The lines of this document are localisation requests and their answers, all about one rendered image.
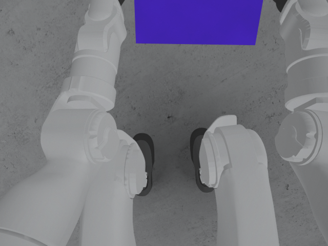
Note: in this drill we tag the carton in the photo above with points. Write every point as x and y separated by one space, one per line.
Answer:
204 22

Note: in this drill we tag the left robot thigh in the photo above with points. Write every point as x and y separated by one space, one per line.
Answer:
107 215

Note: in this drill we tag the robot right hand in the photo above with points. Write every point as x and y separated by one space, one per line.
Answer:
280 4

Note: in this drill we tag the robot right upper arm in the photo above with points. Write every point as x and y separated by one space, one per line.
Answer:
302 140

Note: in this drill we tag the right robot forearm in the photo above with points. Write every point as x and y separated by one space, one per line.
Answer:
304 28

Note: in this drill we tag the robot left upper arm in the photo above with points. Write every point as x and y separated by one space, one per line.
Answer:
44 208

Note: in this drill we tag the robot right foot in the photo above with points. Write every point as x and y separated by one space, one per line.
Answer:
195 143

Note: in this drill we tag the left robot forearm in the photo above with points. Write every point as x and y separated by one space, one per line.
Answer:
90 84

